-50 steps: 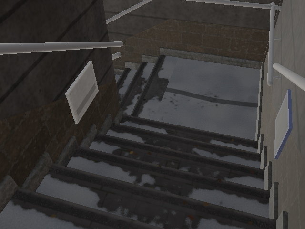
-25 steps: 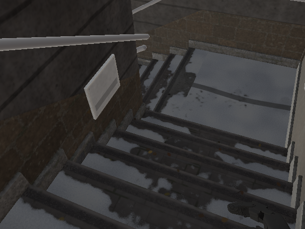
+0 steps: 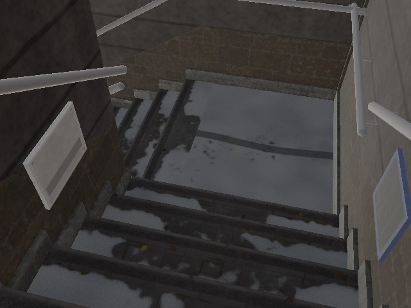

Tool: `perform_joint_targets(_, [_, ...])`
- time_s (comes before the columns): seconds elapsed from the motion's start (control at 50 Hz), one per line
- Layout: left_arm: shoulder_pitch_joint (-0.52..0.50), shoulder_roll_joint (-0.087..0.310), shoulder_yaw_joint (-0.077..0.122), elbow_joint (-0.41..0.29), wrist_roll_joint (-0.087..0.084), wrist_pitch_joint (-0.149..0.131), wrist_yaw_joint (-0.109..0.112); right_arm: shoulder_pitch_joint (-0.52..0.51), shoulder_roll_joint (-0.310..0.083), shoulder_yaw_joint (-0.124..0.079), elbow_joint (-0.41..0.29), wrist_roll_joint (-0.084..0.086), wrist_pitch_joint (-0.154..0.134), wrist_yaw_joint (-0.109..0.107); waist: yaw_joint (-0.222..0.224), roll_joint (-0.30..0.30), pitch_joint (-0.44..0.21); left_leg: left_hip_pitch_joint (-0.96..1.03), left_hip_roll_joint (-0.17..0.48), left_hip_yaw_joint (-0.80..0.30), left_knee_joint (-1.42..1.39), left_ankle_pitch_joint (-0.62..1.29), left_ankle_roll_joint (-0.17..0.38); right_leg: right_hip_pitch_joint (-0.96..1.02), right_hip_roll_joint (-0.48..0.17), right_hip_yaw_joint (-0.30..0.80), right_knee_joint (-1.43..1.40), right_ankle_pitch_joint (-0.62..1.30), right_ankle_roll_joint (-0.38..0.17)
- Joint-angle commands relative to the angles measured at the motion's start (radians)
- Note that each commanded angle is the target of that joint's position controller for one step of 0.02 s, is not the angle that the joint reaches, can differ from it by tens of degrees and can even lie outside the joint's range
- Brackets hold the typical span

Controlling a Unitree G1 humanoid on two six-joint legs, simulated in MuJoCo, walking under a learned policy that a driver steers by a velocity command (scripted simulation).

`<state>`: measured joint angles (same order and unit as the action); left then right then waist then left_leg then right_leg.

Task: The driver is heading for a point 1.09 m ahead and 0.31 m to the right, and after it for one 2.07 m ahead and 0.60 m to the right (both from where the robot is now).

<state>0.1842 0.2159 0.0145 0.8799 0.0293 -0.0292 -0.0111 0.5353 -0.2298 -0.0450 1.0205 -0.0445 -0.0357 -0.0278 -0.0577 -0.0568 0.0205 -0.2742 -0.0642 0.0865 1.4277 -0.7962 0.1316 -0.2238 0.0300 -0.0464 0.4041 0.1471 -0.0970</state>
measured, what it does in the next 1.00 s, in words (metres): goes down, turning right: left foot 0.17 m lower, then right foot 0.17 m lower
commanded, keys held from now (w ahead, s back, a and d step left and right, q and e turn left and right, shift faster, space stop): w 0.30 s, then w+e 0.70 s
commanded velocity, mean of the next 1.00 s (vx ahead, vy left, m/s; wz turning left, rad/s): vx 0.50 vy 0.00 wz -0.28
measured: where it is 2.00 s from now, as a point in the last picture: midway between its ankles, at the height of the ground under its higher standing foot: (239, 242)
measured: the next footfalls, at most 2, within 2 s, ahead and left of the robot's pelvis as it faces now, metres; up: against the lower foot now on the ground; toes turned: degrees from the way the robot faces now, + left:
left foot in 0.46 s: +0.41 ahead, +0.13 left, -0.17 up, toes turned +0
right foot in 0.96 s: +0.65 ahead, -0.18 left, -0.35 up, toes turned -25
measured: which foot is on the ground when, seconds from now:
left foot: down 0.00-0.00, up 0.02-0.44, down 0.46-0.96, up 0.98-1.00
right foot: down 0.00-0.46, up 0.48-0.94, down 0.96-1.00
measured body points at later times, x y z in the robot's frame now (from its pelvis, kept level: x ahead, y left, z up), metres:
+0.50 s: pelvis +0.31 +0.03 -0.20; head +0.31 +0.03 +0.25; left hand +0.17 +0.24 -0.33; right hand +0.46 -0.19 -0.31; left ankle +0.37 +0.13 -0.94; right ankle +0.07 -0.07 -0.69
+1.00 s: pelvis +0.60 -0.05 -0.37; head +0.60 -0.07 +0.08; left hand +0.82 +0.11 -0.48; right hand +0.38 -0.17 -0.51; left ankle +0.41 +0.13 -0.87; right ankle +0.62 -0.16 -1.11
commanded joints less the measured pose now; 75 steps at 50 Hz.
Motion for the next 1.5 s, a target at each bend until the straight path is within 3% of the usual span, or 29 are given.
perform_joint_targets(0.02, [0.442,0.151,0.044,0.121,-0.022,-0.014,0.002,0.016,0.022,-0.007,-0.042,0.03,0.013,-0.028,0.092,-0.065,-0.125,-0.598,-0.04,-0.128,0.729,-0.093,0.053,0.648,-0.296,0.243,0.3,0.715,-0.103])
perform_joint_targets(0.04, [0.559,0.199,0.042,0.119,0.114,-0.035,-0.081,0.26,0.002,0.02,-0.036,-0.042,-0.032,0.117,0.114,-0.233,-0.252,-0.804,-0.026,-0.365,0.814,0.187,0.032,0.765,-0.348,0.335,0.266,0.704,-0.293])
perform_joint_targets(0.06, [0.423,0.228,0.077,0.108,0.105,-0.049,-0.109,0.076,-0.166,-0.031,-0.131,0.016,-0.062,0.153,0.17,-0.128,-0.01,-1.145,0.0,-0.315,0.79,0.262,-0.03,0.598,-0.459,0.615,0.093,0.192,-0.394])
perform_joint_targets(0.08, [0.294,0.169,0.065,0.103,-0.065,-0.016,-0.022,-0.173,-0.198,-0.046,-0.132,0.027,-0.023,0.02,0.082,0.059,-0.052,-0.967,0.066,-0.201,0.465,0.273,-0.053,0.452,-0.462,0.474,-0.015,-0.325,-0.299])
perform_joint_targets(0.14, [0.127,0.073,0.0,0.061,-0.032,-0.052,0.034,-0.344,-0.12,-0.02,-0.15,0.006,0.024,-0.004,-0.018,0.127,0.215,-0.547,0.126,-0.147,-0.268,0.649,-0.125,-0.259,-0.209,0.233,-0.112,-0.221,-0.137])
perform_joint_targets(0.2, [0.221,0.146,0.03,0.103,-0.034,-0.061,0.03,-0.203,-0.02,-0.016,-0.038,-0.021,0.038,0.028,-0.024,-0.074,0.067,-0.3,0.114,-0.087,-0.258,0.927,-0.08,-0.197,-0.19,0.218,0.014,0.093,-0.133])
perform_joint_targets(0.22, [0.304,-0.096,-0.045,0.15,0.147,-0.099,0.005,-0.294,0.116,0.069,-0.105,-0.11,-0.014,0.121,0.068,0.056,0.197,-0.587,0.233,-0.3,-0.488,1.327,-0.079,-0.181,-0.17,0.16,0.132,-0.158,-0.101])
perform_joint_targets(0.28, [0.387,0.026,-0.031,0.156,0.094,-0.104,-0.002,-0.432,0.015,0.046,-0.138,-0.06,-0.018,0.14,0.08,0.023,0.052,-0.167,0.143,-0.069,-0.756,1.586,-0.044,-0.352,-0.044,0.085,0.218,-0.367,-0.028])
perform_joint_targets(0.3, [0.261,0.08,0.002,0.125,-0.096,-0.091,0.009,-0.443,-0.067,0.008,-0.12,0.012,-0.03,0.081,0.103,0.047,0.033,-0.107,0.078,-0.012,-0.781,1.469,-0.074,-0.278,-0.065,0.181,0.225,-0.386,-0.069])
perform_joint_targets(0.32, [0.307,0.084,-0.003,0.129,-0.093,-0.077,0.015,-0.523,-0.053,0.012,-0.157,0.024,-0.03,0.06,0.152,0.051,0.068,-0.132,0.092,-0.039,-0.791,1.355,-0.094,-0.242,-0.092,0.235,0.281,-0.345,-0.092])
perform_joint_targets(0.34, [0.539,0.004,-0.048,0.231,0.087,-0.075,-0.008,-0.618,0.015,0.066,-0.228,-0.07,-0.011,0.102,0.153,0.055,0.172,-0.268,0.195,-0.126,-0.93,1.282,-0.088,-0.169,-0.145,0.249,0.339,-0.361,-0.085])
perform_joint_targets(0.42, [0.434,0.076,-0.023,0.195,0.062,-0.068,-0.039,-0.446,-0.048,0.048,-0.2,-0.052,0.0,0.106,0.091,0.11,0.108,-0.032,0.118,-0.072,-1.071,1.034,-0.062,-0.043,-0.096,0.354,0.555,-0.04,-0.103])
perform_joint_targets(0.46, [0.354,0.126,-0.011,0.158,0.082,-0.051,-0.111,0.19,-0.17,-0.013,-0.002,-0.019,-0.029,0.095,-0.158,0.173,-0.074,0.787,0.194,-0.088,-1.049,1.324,0.044,-0.468,0.02,0.26,1.044,0.03,0.013])
perform_joint_targets(0.48, [0.61,-0.018,-0.035,0.243,0.049,-0.055,-0.136,0.352,-0.204,-0.03,0.04,-0.041,-0.023,0.125,-0.119,0.34,-0.426,1.22,0.475,-0.232,-0.643,2.025,0.307,-0.665,0.094,0.158,1.652,-0.951,0.05])
perform_joint_targets(0.52, [0.318,0.048,-0.019,0.061,-0.012,-0.074,-0.128,0.216,-0.237,-0.04,0.035,-0.099,-0.013,0.123,-0.142,0.117,-0.205,0.961,0.582,-0.384,-0.798,1.595,0.287,-1.024,0.03,0.122,1.708,-0.904,0.046])
perform_joint_targets(0.58, [0.236,-0.014,-0.042,0.044,0.087,-0.046,-0.068,-0.219,0.11,0.074,-0.072,-0.097,-0.041,0.08,0.094,-0.012,0.111,-0.055,0.412,-0.174,-1.096,0.873,0.134,-0.619,-0.208,0.248,1.011,-0.302,-0.042])
perform_joint_targets(0.74, [0.082,-0.039,-0.047,0.02,0.069,-0.036,-0.065,0.081,0.063,0.099,0.102,-0.112,-0.13,0.019,0.01,0.043,0.081,-0.02,0.344,-0.04,-0.832,0.607,0.055,-0.536,-0.212,0.196,0.284,0.529,0.015])
perform_joint_targets(0.9, [-0.253,0.021,-0.045,-0.084,0.09,-0.017,-0.066,0.199,-0.06,0.059,0.138,-0.065,-0.049,-0.012,-0.104,0.104,0.224,0.172,0.409,-0.111,-0.696,0.742,0.01,-0.39,-0.164,0.05,-0.082,0.056,0.014])
perform_joint_targets(0.92, [-0.043,0.015,-0.024,-0.006,0.085,-0.035,-0.068,0.17,-0.086,0.05,0.131,-0.128,-0.051,0.023,0.007,0.103,0.109,-0.001,0.374,-0.015,-0.514,0.977,-0.004,-0.011,-0.065,-0.061,0.234,0.17,0.023])
perform_joint_targets(0.96, [0.342,0.207,0.066,0.162,0.078,-0.047,-0.056,0.025,-0.127,0.039,0.109,-0.105,-0.024,0.08,0.215,-0.016,0.044,-0.175,0.247,0.085,-0.058,0.727,-0.091,0.439,-0.065,-0.092,-0.108,0.279,-0.027])
perform_joint_targets(1.0, [0.727,0.324,0.11,0.253,0.078,-0.031,-0.049,0.055,-0.015,0.046,0.005,-0.047,-0.041,0.169,0.284,-0.18,-0.478,-0.66,0.105,-0.024,0.63,-0.07,-0.184,1.184,-0.335,0.296,0.31,0.993,-0.351])
perform_joint_targets(1.02, [0.784,0.268,0.097,0.285,0.101,-0.047,-0.037,-0.248,-0.09,0.018,-0.121,0.006,-0.077,0.14,0.364,-0.07,-0.24,-0.847,0.102,-0.049,0.634,-0.099,-0.185,1.003,-0.34,0.335,0.23,0.704,-0.321])
perform_joint_targets(1.08, [0.183,-0.064,-0.026,0.116,0.063,-0.084,-0.04,-0.291,-0.008,0.043,-0.187,-0.026,-0.1,0.026,0.062,0.194,0.055,-0.679,0.291,-0.271,-0.118,0.45,-0.095,0.107,-0.351,0.352,0.059,-0.096,-0.202])
perform_joint_targets(1.16, [0.063,0.067,-0.026,0.03,0.059,-0.116,-0.038,-0.053,0.047,0.065,-0.132,-0.049,-0.045,0.052,-0.07,0.018,0.029,0.054,0.147,-0.055,-0.245,0.9,-0.103,-0.78,-0.105,0.173,0.172,-0.313,-0.202])
perform_joint_targets(1.3, [0.258,0.126,-0.041,-0.015,0.077,-0.093,-0.031,-0.31,-0.077,0.056,-0.284,-0.047,-0.017,0.071,0.04,-0.009,0.061,0.117,0.118,-0.11,-0.904,0.967,-0.153,-0.575,-0.107,0.451,0.545,-0.708,-0.13])
perform_joint_targets(1.36, [0.236,0.177,-0.036,-0.033,0.085,-0.054,-0.097,0.071,-0.285,-0.041,-0.153,0.0,-0.061,0.068,-0.109,0.114,-0.082,0.535,0.205,-0.114,-1.009,1.194,0.028,-0.519,-0.021,0.413,1.092,-0.402,0.0])
perform_joint_targets(1.38, [0.551,-0.043,-0.061,0.019,0.055,-0.065,-0.117,0.117,-0.336,-0.054,-0.14,-0.037,-0.07,0.089,0.039,0.416,-0.397,0.96,0.416,-0.197,-0.571,2.042,0.291,-0.834,0.116,0.175,1.694,-0.99,0.093])
perform_joint_targets(1.42, [0.321,0.074,-0.039,-0.118,-0.008,-0.056,-0.108,0.101,-0.317,-0.056,-0.161,-0.09,-0.045,0.098,-0.084,0.233,-0.206,0.765,0.58,-0.544,-0.757,1.598,0.314,-1.315,0.049,0.136,1.976,-0.84,0.134])
perform_joint_targets(1.5, [0.281,-0.013,-0.06,-0.115,0.08,-0.028,-0.098,-0.16,0.055,0.074,-0.108,-0.062,-0.095,0.063,0.138,0.042,0.125,-0.142,0.367,-0.282,-1.015,0.737,0.072,-0.946,-0.183,0.219,1.285,-0.163,0.004])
